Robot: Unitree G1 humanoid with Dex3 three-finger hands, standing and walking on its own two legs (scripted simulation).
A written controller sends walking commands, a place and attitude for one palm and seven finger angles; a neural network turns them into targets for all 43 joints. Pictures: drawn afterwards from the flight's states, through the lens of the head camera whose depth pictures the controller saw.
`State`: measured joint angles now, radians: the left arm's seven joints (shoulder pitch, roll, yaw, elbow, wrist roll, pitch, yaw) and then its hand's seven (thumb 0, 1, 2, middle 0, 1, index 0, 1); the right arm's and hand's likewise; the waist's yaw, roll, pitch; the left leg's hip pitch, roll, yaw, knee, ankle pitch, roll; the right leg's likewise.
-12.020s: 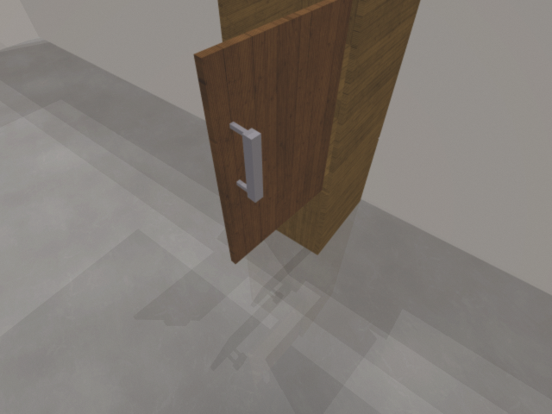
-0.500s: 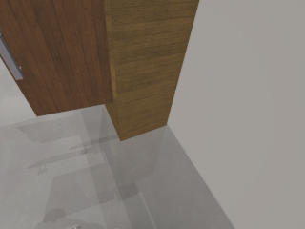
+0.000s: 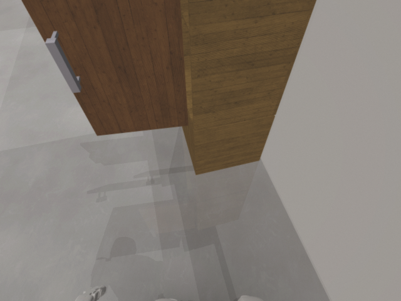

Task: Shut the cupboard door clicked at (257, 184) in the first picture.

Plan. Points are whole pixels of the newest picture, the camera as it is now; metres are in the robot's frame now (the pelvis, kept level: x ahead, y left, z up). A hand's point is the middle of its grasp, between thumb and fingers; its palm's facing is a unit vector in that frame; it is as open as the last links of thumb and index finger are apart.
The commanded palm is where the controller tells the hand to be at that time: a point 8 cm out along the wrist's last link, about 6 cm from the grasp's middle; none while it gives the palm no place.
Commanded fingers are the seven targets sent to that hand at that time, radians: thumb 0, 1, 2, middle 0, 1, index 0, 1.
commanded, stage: turn to face it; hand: left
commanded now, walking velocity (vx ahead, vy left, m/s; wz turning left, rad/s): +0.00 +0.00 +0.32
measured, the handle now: (66, 63) +0.72 +0.43 +0.03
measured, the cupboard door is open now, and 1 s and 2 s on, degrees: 84 84 84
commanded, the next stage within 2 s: take the last steps up to it in 0.16 s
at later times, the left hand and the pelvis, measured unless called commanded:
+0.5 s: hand out of the picture -0.06 +0.15 -0.15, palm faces +0.30 -0.92 -0.24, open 7.3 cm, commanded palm none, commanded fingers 0.00 0.90 0.90 -0.20 -0.30 -0.20 -0.30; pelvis +0.00 -0.03 +0.01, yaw +13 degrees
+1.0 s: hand (82, 295) +0.14 +0.28 -0.17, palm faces +0.22 -0.96 -0.19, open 7.4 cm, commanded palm none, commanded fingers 0.00 0.90 0.90 -0.20 -0.30 -0.20 -0.30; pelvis +0.10 +0.08 +0.00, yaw +12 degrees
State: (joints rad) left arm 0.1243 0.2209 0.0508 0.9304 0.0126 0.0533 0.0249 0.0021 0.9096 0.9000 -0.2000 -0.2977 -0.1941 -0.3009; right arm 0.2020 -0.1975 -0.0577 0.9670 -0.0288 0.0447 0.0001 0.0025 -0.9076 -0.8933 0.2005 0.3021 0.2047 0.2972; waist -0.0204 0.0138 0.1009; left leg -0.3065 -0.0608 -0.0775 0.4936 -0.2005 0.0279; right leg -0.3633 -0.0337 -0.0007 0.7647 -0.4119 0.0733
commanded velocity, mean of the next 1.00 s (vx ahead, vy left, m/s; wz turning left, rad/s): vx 0.23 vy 0.05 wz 0.09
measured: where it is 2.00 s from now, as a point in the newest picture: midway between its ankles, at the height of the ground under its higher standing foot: (185, 277)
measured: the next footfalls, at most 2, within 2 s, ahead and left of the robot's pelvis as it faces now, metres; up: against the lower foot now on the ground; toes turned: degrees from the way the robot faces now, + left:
right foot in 0.06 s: +0.03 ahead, -0.13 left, +0.00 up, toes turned +0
left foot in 0.66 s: +0.01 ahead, +0.15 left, +0.00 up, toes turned +18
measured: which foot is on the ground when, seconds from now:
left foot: down 0.00-0.06, up 0.08-0.64, down 0.66-1.00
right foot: up 0.00-0.04, down 0.06-0.66, up 0.68-1.00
